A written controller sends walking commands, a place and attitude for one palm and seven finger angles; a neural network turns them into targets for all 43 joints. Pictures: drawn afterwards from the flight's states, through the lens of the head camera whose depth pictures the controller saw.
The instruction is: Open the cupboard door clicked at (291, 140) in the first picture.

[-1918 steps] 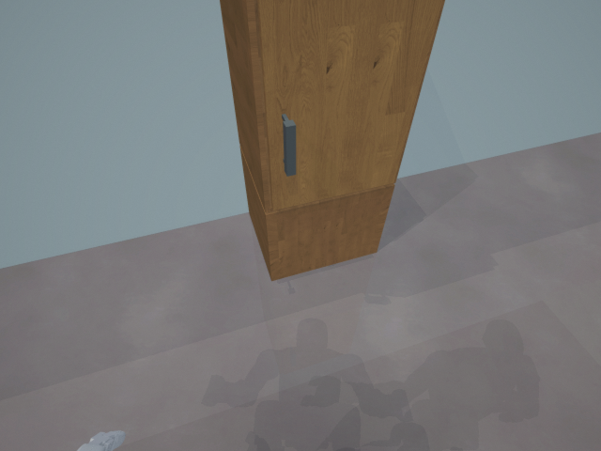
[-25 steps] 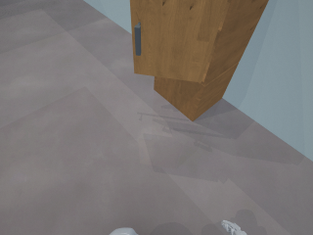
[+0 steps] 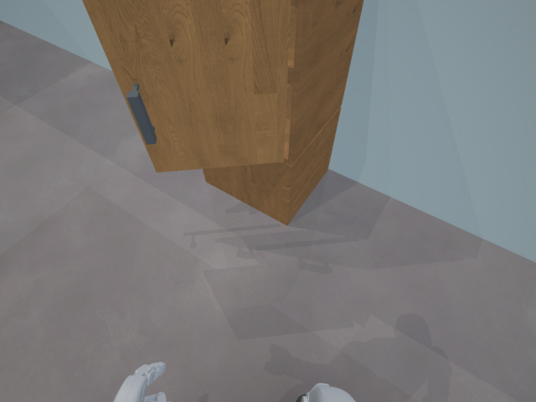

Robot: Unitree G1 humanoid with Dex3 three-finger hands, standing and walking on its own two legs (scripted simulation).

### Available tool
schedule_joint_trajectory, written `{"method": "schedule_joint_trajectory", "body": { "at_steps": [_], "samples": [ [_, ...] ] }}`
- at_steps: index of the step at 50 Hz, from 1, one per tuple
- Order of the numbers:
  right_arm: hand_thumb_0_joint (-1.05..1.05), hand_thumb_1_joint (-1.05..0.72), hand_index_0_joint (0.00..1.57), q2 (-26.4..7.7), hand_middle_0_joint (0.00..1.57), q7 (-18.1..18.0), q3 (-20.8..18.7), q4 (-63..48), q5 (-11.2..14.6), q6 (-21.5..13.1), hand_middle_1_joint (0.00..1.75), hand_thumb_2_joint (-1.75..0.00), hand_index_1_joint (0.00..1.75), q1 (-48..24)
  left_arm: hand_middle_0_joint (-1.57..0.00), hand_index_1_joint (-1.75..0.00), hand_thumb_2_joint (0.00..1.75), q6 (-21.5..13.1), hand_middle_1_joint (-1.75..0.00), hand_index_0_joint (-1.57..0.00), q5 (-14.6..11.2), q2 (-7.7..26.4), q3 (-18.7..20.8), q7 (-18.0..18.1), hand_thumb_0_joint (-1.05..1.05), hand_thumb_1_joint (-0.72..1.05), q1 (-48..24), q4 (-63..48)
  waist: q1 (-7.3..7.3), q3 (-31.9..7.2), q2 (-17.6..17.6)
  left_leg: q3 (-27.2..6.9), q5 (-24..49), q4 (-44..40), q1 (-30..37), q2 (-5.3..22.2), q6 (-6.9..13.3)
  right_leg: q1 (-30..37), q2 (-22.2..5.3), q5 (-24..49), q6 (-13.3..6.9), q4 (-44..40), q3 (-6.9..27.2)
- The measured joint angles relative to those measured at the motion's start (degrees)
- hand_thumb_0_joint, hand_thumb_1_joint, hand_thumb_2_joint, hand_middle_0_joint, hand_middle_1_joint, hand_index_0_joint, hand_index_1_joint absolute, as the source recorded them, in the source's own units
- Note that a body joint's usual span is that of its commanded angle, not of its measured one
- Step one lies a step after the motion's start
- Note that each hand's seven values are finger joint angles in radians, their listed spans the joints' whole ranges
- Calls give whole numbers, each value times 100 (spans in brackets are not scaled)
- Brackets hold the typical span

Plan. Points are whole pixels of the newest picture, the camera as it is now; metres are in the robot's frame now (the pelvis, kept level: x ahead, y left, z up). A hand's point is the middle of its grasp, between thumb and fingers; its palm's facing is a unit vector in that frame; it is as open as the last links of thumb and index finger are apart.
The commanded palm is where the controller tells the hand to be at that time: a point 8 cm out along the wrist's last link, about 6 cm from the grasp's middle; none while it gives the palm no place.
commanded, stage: take the last steps up to it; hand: left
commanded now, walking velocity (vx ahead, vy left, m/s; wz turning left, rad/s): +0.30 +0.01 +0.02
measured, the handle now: (143, 114) +0.80 +0.31 -0.08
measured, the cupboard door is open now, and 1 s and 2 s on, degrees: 39 39 39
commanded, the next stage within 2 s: come to a stop and stand still in 0.52 s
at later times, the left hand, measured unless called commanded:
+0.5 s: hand out of the picture +0.09 +0.16 -0.18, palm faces +0.13 -0.98 -0.12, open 7.3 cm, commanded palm none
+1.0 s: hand (173, 311) +0.30 +0.18 -0.16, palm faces +0.00 -0.97 -0.25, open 7.4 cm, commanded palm none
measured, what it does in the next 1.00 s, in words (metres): walks ahead: right foot, then left foot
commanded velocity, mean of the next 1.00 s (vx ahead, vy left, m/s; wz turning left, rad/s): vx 0.06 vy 0.02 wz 0.02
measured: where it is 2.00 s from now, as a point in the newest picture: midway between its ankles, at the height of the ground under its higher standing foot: (268, 392)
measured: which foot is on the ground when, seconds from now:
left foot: down 0.00-0.02, up 0.04-0.46, down 0.48-0.94, up 0.96-1.00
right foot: up 0.00-0.00, down 0.02-0.50, up 0.52-0.86, down 0.88-1.00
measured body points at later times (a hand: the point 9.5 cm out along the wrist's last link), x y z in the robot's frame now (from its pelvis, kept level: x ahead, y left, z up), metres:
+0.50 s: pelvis +0.18 +0.01 +0.00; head +0.20 +0.03 +0.45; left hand +0.09 +0.22 -0.17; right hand +0.30 -0.22 -0.13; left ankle +0.25 +0.11 -0.73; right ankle +0.07 -0.10 -0.73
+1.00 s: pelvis +0.24 +0.00 +0.00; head +0.28 -0.02 +0.45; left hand +0.30 +0.23 -0.14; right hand +0.25 -0.23 -0.17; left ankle +0.23 +0.11 -0.72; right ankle +0.25 -0.11 -0.73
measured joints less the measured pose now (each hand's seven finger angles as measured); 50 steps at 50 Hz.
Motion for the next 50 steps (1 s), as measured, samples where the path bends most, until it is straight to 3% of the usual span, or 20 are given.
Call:
{"method": "schedule_joint_trajectory", "body": {
  "at_steps": [2, 5, 8, 14, 22, 24, 25, 27, 29, 32, 36, 42, 44, 46, 50],
  "samples": [
    [0, -91, 20, 57, 20, 37, -8, 114, 71, 58, 30, -90, 29, 34, -20, -30, 90, -163, -30, -20, 5, -84, -11, 6, 1, 91, 14, -1, 38, 64, 48, -68, -333, 984, -290, 232, -42, 287, 138, 78, -112, -207, -89],
    [0, -91, 20, 86, 20, 80, -60, 132, 149, 183, 30, -90, 29, -211, -20, -30, 90, -316, -30, -20, -43, -220, -46, 68, 1, 91, 187, 74, 103, 160, -2, -700, -522, 3666, -1398, 230, -8, 596, 173, -288, -174, -154, -176],
    [1, -91, 20, 16, 20, 72, -155, -47, 120, 235, 30, -90, 29, -608, -21, -30, 90, -457, -30, -21, -196, -281, 148, 241, -3, 94, 462, 74, 253, 93, 14, -992, 12, 4547, -2332, 300, -31, 1017, 254, -198, -124, -681, -227],
    [1, -93, 20, -252, 20, 60, -300, -530, 35, 217, 30, -90, 29, -1522, -20, -30, 90, -442, -30, -20, -35, -65, 113, 238, -5, 96, 968, 436, 345, -136, 45, -1017, 685, 3448, -3128, 500, -220, 1662, 323, -114, -129, -1468, -265],
    [1, -93, 20, -510, 19, 179, -287, -770, 75, 125, 30, -90, 29, -2266, -20, -30, 90, -342, -30, -20, 9, -198, -31, 144, -1, 92, 1729, 974, 688, -175, -110, -776, 890, 1593, -2663, 256, -184, 2315, 193, -652, 133, -1455, -253],
    [1, -93, 20, -493, 19, 180, -241, -836, 62, 36, 30, -90, 29, -2349, -20, -30, 90, -288, -30, -20, -5, -226, -43, 132, 0, 91, 1920, 1078, 730, -172, -180, -664, 1181, 1022, -2283, 131, -106, 2308, 102, -985, 233, -1045, -221],
    [0, -93, 20, -480, 19, 167, -230, -877, 37, -32, 30, -90, 29, -2379, -20, -30, 90, -241, -30, -20, -23, -241, -51, 123, 0, 91, 1973, 1121, 709, -160, -196, -638, 1461, 1000, -2244, 97, 77, 2142, 43, -1174, 247, -553, -206],
    [0, -92, 20, -394, 19, 119, -187, -959, 22, -94, 30, -90, 29, -2394, -20, -30, 90, -124, -30, -20, -44, -230, -65, 125, 0, 91, 1912, 1158, 716, -54, -294, -551, 1222, 1291, -2224, 25, 297, 1533, -33, -1598, 195, 1018, 40],
    [0, -92, 20, -302, 19, 74, -127, -991, 31, -80, 30, -90, 29, -2305, -20, -30, 90, -56, -30, -20, -25, -208, -55, 135, 1, 91, 1784, 1109, 729, -13, -328, -485, 1030, 1215, -2061, -12, 353, 902, -52, -1590, 172, 2198, 190],
    [0, -92, 20, -182, 20, -9, -98, -930, 77, -57, 30, -90, 29, -2079, -20, -30, 90, -20, -30, -20, 20, -181, -14, 118, 1, 91, 1508, 930, 711, 7, -294, -449, 1133, 783, -1765, -78, 317, 210, -154, -1125, 233, 2698, 274],
    [-2, -96, 20, -290, 20, -113, -126, -800, 95, -18, 30, -90, 30, -1835, -20, -30, 90, -2, -30, -20, -1, -156, -4, 183, 1, 91, 1159, 652, 609, -15, -239, -454, 1268, 342, -1504, -155, 350, -112, -251, -640, 378, 1912, 405],
    [-1, -94, 20, -211, 20, -103, -73, -532, 79, 248, 30, -90, 29, -1584, -20, -30, 90, 143, -30, -20, -7, 55, 19, 259, 1, 92, 833, 474, 486, -55, -208, -489, 1024, 552, -1478, -65, 208, 420, -146, -482, 447, 319, 354],
    [-1, -93, 20, -173, 20, -94, -89, -489, 94, 319, 30, -90, 29, -1522, -20, -30, 90, 157, -30, -20, 0, 108, 22, 248, 1, 92, 808, 421, 469, -81, -213, -455, 871, 769, -1549, -35, 131, 721, -102, -116, 404, -207, 352],
    [0, -92, 20, -200, 20, -73, -129, -467, 125, 382, 30, -90, 29, -1540, -20, -30, 90, 143, -30, -20, 14, 78, 14, 259, 1, 92, 768, 408, 453, -50, -81, -440, 731, 983, -1631, 87, 41, 791, 13, -276, 238, -337, 351],
    [0, -92, 20, -301, 20, -25, -210, -511, 158, 500, 30, -90, 29, -1530, -20, -30, 90, 101, -30, -20, -3, -43, -67, 268, 1, 91, 683, 391, 284, -11, 124, -752, 53, 1539, -1780, 76, -137, 801, 69, -343, 122, -312, 214]
  ]
}}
